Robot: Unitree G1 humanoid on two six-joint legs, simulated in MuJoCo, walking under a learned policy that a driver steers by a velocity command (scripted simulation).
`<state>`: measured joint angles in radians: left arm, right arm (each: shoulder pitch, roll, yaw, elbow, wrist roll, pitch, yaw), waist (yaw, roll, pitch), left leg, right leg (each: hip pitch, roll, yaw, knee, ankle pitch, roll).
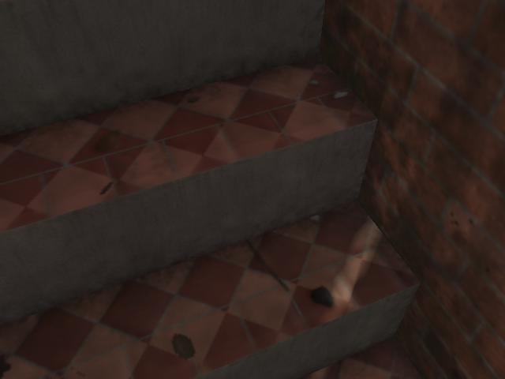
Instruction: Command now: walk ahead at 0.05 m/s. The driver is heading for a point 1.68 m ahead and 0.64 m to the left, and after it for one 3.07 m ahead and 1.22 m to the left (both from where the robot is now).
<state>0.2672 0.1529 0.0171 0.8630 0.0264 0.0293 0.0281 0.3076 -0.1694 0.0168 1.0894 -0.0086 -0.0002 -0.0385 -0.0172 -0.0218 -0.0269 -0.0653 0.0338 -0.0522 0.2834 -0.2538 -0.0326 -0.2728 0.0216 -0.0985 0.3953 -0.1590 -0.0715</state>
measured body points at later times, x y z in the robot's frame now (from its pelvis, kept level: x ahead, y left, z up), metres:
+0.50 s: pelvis -0.01 +0.00 +0.00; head +0.00 +0.00 +0.45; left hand +0.07 +0.22 -0.14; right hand -0.03 -0.22 -0.16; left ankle -0.06 +0.17 -0.74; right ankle +0.03 -0.07 -0.74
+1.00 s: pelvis +0.02 +0.04 -0.01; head +0.02 +0.04 +0.44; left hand +0.13 +0.25 -0.14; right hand +0.02 -0.20 -0.16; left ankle -0.07 +0.18 -0.74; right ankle -0.02 -0.08 -0.66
